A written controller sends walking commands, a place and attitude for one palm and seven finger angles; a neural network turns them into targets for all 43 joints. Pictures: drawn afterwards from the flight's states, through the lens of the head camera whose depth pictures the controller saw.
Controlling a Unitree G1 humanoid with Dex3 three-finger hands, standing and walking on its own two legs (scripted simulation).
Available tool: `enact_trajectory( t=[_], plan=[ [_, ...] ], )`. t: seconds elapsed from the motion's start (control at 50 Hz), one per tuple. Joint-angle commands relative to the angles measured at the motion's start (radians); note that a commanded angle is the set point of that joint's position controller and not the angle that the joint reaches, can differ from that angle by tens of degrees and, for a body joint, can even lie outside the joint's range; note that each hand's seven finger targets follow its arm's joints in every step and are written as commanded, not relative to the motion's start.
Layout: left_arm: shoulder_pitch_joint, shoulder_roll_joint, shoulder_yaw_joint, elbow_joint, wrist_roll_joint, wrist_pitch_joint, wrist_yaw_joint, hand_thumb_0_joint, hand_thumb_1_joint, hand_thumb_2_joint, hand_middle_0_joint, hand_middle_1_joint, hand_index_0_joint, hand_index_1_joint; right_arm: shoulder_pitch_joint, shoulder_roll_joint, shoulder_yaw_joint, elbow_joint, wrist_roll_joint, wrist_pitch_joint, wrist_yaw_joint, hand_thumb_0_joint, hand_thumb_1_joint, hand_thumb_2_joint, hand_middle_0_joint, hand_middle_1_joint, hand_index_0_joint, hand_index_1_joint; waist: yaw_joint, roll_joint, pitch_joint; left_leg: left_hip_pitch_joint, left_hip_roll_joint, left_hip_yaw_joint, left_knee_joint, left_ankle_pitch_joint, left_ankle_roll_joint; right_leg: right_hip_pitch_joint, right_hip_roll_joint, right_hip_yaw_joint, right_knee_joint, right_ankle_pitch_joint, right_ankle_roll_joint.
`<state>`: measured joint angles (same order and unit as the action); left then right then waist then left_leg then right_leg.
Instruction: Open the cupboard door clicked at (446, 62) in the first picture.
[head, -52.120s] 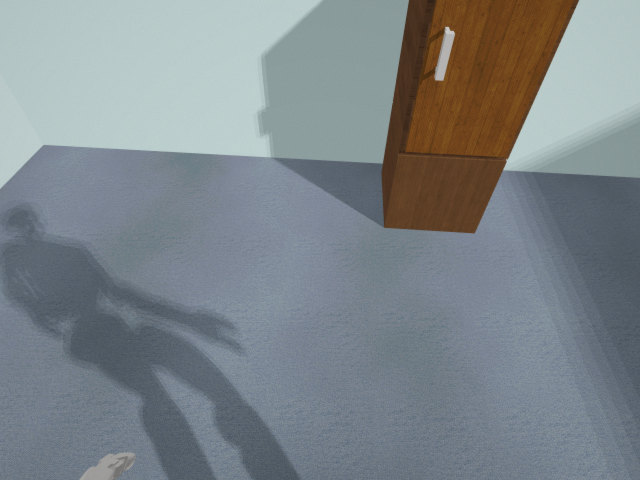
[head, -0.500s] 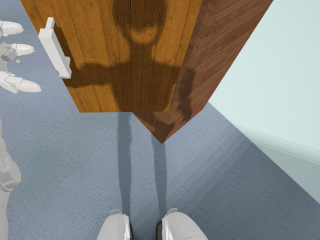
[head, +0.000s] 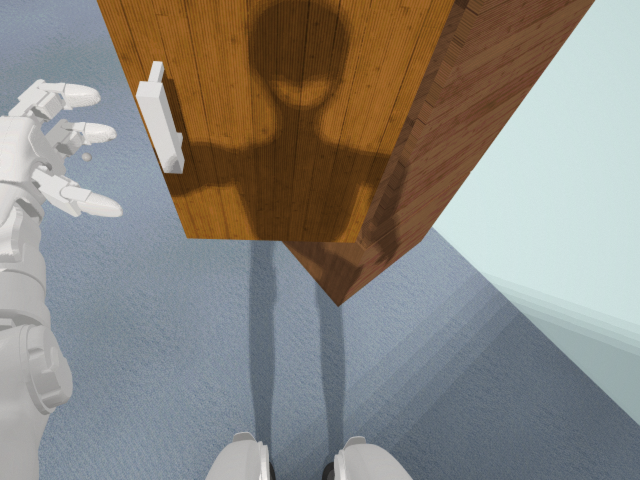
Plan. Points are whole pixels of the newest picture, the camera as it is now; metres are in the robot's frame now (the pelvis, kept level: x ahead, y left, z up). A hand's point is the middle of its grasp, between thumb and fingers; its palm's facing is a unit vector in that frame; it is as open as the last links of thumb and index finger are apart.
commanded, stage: move the hooked fingers beside the handle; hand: left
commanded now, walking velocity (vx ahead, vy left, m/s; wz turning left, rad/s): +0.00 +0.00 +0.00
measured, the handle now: (166, 120) +0.54 +0.18 +0.08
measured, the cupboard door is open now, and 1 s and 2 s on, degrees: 52 52 52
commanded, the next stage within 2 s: slide the fingers in behind the handle in 0.22 s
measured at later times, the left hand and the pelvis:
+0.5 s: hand (107, 152) +0.48 +0.23 +0.08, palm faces -0.02 -1.00 -0.01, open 14.0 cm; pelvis -0.01 +0.00 +0.00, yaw +0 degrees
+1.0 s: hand (144, 148) +0.49 +0.19 +0.08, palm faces -0.01 -1.00 -0.02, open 14.0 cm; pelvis -0.01 -0.02 -0.01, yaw +0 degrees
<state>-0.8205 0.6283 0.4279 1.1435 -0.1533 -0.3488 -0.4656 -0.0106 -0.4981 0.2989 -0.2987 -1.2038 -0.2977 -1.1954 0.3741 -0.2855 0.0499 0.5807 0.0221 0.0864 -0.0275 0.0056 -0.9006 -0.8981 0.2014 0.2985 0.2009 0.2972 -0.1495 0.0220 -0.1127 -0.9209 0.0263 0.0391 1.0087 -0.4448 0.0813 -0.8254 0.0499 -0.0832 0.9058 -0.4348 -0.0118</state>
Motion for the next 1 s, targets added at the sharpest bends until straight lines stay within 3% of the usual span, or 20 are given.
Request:
enact_trajectory(
  t=[0.0, 0.06, 0.14, 0.16, 0.18, 0.24, 0.32, 0.36, 0.38, 0.4, 0.48, 0.6, 0.66, 0.68, 0.7, 0.74, 0.78, 0.82, 0.88, 0.98],
  plan=[
    [-0.476, 0.260, 0.031, -0.225, -0.025, -0.093, 0.038, 0.000, -0.500, 0.300, -0.300, -1.200, -0.300, -1.200, 0.168, -0.199, -0.075, -0.027, -0.011, -0.009, -0.015, 0.000, -0.900, -0.900, 0.200, 0.300, 0.200, 0.300, -0.019, 0.158, -0.420, 0.565, 0.036, -0.174, -0.102, 0.515, -0.083, -0.062, 0.026, 0.022, -0.065, 0.239, -0.018],
    [-0.494, 0.307, 0.065, -0.220, -0.017, -0.106, 0.057, 0.000, -0.500, 0.300, -0.300, -1.200, -0.300, -1.200, 0.163, -0.206, -0.075, -0.030, -0.011, -0.018, -0.022, 0.000, -0.900, -0.900, 0.200, 0.300, 0.200, 0.300, -0.010, 0.165, -0.441, 0.540, 0.029, -0.170, -0.104, 0.466, -0.078, -0.039, 0.023, 0.028, -0.059, 0.225, -0.023],
    [-0.490, 0.262, 0.017, -0.184, 0.010, -0.096, 0.059, 0.000, -0.500, 0.300, -0.300, -1.200, -0.300, -1.200, 0.162, -0.202, -0.070, -0.022, -0.011, -0.016, -0.020, 0.000, -0.900, -0.900, 0.200, 0.300, 0.200, 0.300, -0.010, 0.220, -0.434, 0.582, 0.038, -0.196, -0.119, 0.454, -0.097, -0.096, 0.020, 0.019, -0.059, 0.186, -0.023],
    [-0.507, 0.225, -0.007, -0.208, -0.002, -0.101, 0.056, 0.000, -0.500, 0.300, -0.300, -1.200, -0.300, -1.200, 0.167, -0.198, -0.069, -0.023, -0.012, -0.018, -0.020, 0.000, -0.900, -0.900, 0.200, 0.300, 0.200, 0.300, -0.013, 0.231, -0.455, 0.610, 0.037, -0.200, -0.113, 0.497, -0.099, -0.099, 0.022, 0.017, -0.057, 0.194, -0.025],
    [-0.460, 0.242, 0.016, -0.181, 0.000, -0.093, 0.054, 0.000, -0.500, 0.300, -0.300, -1.200, -0.300, -1.200, 0.168, -0.201, -0.072, -0.019, -0.013, -0.016, -0.018, 0.000, -0.900, -0.900, 0.200, 0.300, 0.200, 0.300, -0.002, 0.225, -0.459, 0.613, 0.041, -0.198, -0.113, 0.496, -0.101, -0.100, 0.022, 0.017, -0.063, 0.194, -0.023],
    [-0.471, 0.235, 0.003, -0.132, -0.007, -0.070, 0.048, 0.000, -0.500, 0.300, -0.300, -1.200, -0.300, -1.200, 0.171, -0.206, -0.067, -0.018, -0.010, -0.011, -0.020, 0.000, -0.900, -0.900, 0.200, 0.300, 0.200, 0.300, -0.025, 0.130, -0.407, 0.526, 0.034, -0.189, -0.122, 0.398, -0.081, -0.074, 0.023, 0.017, -0.070, 0.182, -0.019],
    [-0.475, 0.253, 0.017, -0.151, -0.008, -0.075, 0.052, 0.000, -0.500, 0.300, -0.300, -1.200, -0.300, -1.200, 0.177, -0.207, -0.067, -0.022, -0.010, -0.012, -0.023, 0.000, -0.900, -0.900, 0.200, 0.300, 0.200, 0.300, -0.013, 0.140, -0.414, 0.501, 0.027, -0.176, -0.120, 0.388, -0.072, -0.052, 0.020, 0.024, -0.070, 0.190, -0.022],
    [-0.505, 0.216, -0.006, -0.193, -0.014, -0.093, 0.061, 0.000, -0.500, 0.300, -0.300, -1.200, -0.300, -1.200, 0.175, -0.199, -0.067, -0.022, -0.012, -0.017, -0.020, 0.000, -0.900, -0.900, 0.200, 0.300, 0.200, 0.300, -0.021, 0.168, -0.417, 0.525, 0.028, -0.181, -0.118, 0.388, -0.076, -0.074, 0.023, 0.021, -0.066, 0.182, -0.025],
    [-0.495, 0.231, 0.006, -0.191, -0.007, -0.101, 0.066, 0.000, -0.500, 0.300, -0.300, -1.200, -0.300, -1.200, 0.177, -0.202, -0.070, -0.017, -0.015, -0.016, -0.019, 0.000, -0.900, -0.900, 0.200, 0.300, 0.200, 0.300, -0.011, 0.174, -0.440, 0.535, 0.030, -0.184, -0.118, 0.385, -0.080, -0.075, 0.022, 0.022, -0.062, 0.178, -0.023],
    [-0.521, 0.217, -0.006, -0.198, -0.008, -0.107, 0.072, 0.000, -0.500, 0.300, -0.300, -1.200, -0.300, -1.200, 0.177, -0.200, -0.070, -0.013, -0.014, -0.018, -0.017, 0.000, -0.900, -0.900, 0.200, 0.300, 0.200, 0.300, -0.025, 0.182, -0.432, 0.539, 0.030, -0.186, -0.116, 0.377, -0.079, -0.087, 0.022, 0.024, -0.065, 0.176, -0.022],
    [-0.500, 0.237, 0.015, -0.167, -0.004, -0.104, 0.089, 0.000, -0.500, 0.300, -0.300, -1.200, -0.300, -1.200, 0.177, -0.201, -0.067, -0.012, -0.013, -0.020, -0.017, 0.000, -0.900, -0.900, 0.200, 0.300, 0.200, 0.300, -0.016, 0.154, -0.423, 0.476, 0.020, -0.165, -0.115, 0.324, -0.064, -0.041, 0.022, 0.033, -0.067, 0.169, -0.021],
    [-0.467, 0.224, 0.016, -0.230, 0.005, -0.104, 0.113, 0.000, -0.500, 0.300, -0.300, -1.200, -0.300, -1.200, 0.182, -0.190, -0.072, -0.018, -0.014, -0.016, -0.009, 0.000, -0.900, -0.900, 0.200, 0.300, 0.200, 0.300, 0.002, 0.190, -0.482, 0.530, 0.022, -0.155, -0.102, 0.435, -0.070, -0.013, 0.024, 0.035, -0.064, 0.236, -0.021],
    [-0.429, 0.193, 0.007, -0.201, -0.008, -0.096, 0.119, 0.000, -0.500, 0.300, -0.300, -1.200, -0.300, -1.200, 0.182, -0.186, -0.072, -0.023, -0.009, -0.014, -0.007, 0.000, -0.900, -0.900, 0.200, 0.300, 0.200, 0.300, -0.003, 0.123, -0.435, 0.476, 0.017, -0.140, -0.104, 0.413, -0.057, 0.026, 0.028, 0.036, -0.070, 0.253, -0.020],
    [-0.437, 0.169, -0.017, -0.177, -0.007, -0.086, 0.118, 0.000, -0.500, 0.300, -0.300, -1.200, -0.300, -1.200, 0.173, -0.186, -0.070, -0.022, -0.005, -0.013, -0.007, 0.000, -0.900, -0.900, 0.200, 0.300, 0.200, 0.300, -0.018, 0.110, -0.404, 0.443, 0.015, -0.130, -0.107, 0.377, -0.053, 0.022, 0.026, 0.040, -0.077, 0.246, -0.014],
    [-0.451, 0.202, 0.006, -0.167, -0.002, -0.081, 0.122, 0.000, -0.500, 0.300, -0.300, -1.200, -0.300, -1.200, 0.175, -0.190, -0.072, -0.017, -0.005, -0.011, -0.010, 0.000, -0.900, -0.900, 0.200, 0.300, 0.200, 0.300, -0.018, 0.096, -0.385, 0.413, 0.014, -0.125, -0.104, 0.354, -0.048, 0.032, 0.023, 0.046, -0.078, 0.245, -0.013],
    [-0.465, 0.193, -0.010, -0.166, 0.006, -0.074, 0.127, 0.000, -0.500, 0.300, -0.300, -1.200, -0.300, -1.200, 0.174, -0.188, -0.070, -0.022, -0.004, -0.012, -0.011, 0.000, -0.900, -0.900, 0.200, 0.300, 0.200, 0.300, -0.022, 0.099, -0.374, 0.388, 0.010, -0.121, -0.107, 0.322, -0.045, 0.035, 0.019, 0.051, -0.079, 0.232, -0.013],
    [-0.484, 0.187, -0.016, -0.171, 0.011, -0.086, 0.137, 0.000, -0.500, 0.300, -0.300, -1.200, -0.300, -1.200, 0.171, -0.183, -0.068, -0.020, -0.006, -0.017, -0.011, 0.000, -0.900, -0.900, 0.200, 0.300, 0.200, 0.300, -0.019, 0.128, -0.386, 0.405, 0.007, -0.123, -0.101, 0.336, -0.047, 0.024, 0.018, 0.054, -0.072, 0.237, -0.015],
    [-0.496, 0.179, -0.018, -0.162, 0.011, -0.090, 0.143, 0.000, -0.500, 0.300, -0.300, -1.200, -0.300, -1.200, 0.172, -0.183, -0.069, -0.017, -0.008, -0.022, -0.009, 0.000, -0.900, -0.900, 0.200, 0.300, 0.200, 0.300, -0.031, 0.105, -0.384, 0.395, 0.010, -0.123, -0.092, 0.319, -0.044, 0.015, 0.019, 0.057, -0.074, 0.227, -0.012],
    [-0.504, 0.179, -0.011, -0.208, 0.008, -0.115, 0.144, 0.000, -0.500, 0.300, -0.300, -1.200, -0.300, -1.200, 0.173, -0.178, -0.070, -0.018, -0.011, -0.030, -0.007, 0.000, -0.900, -0.900, 0.200, 0.300, 0.200, 0.300, -0.015, 0.143, -0.482, 0.435, 0.006, -0.121, -0.076, 0.382, -0.048, 0.046, 0.018, 0.061, -0.053, 0.277, -0.015],
    [-0.498, 0.154, -0.026, -0.196, 0.006, -0.099, 0.142, 0.000, -0.500, 0.300, -0.300, -1.200, -0.300, -1.200, 0.173, -0.174, -0.072, -0.010, -0.007, -0.030, -0.003, 0.000, -0.900, -0.900, 0.200, 0.300, 0.200, 0.300, -0.022, 0.134, -0.485, 0.422, 0.006, -0.112, -0.064, 0.414, -0.044, 0.063, 0.017, 0.065, -0.050, 0.328, -0.009]
  ],
)
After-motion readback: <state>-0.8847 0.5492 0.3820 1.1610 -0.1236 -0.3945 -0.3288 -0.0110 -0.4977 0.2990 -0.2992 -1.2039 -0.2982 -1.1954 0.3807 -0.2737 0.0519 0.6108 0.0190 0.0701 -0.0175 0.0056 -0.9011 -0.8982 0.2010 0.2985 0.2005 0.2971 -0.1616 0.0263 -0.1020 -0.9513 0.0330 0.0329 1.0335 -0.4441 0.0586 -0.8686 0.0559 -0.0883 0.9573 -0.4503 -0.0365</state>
